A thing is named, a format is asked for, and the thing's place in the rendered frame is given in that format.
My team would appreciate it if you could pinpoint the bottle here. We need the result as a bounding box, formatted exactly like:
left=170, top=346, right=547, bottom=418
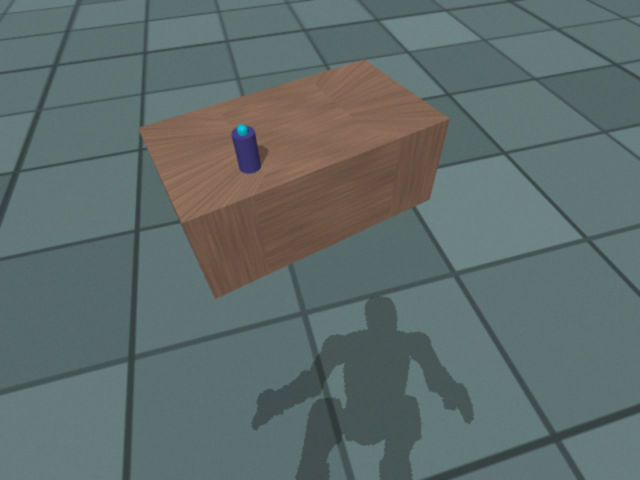
left=231, top=124, right=261, bottom=174

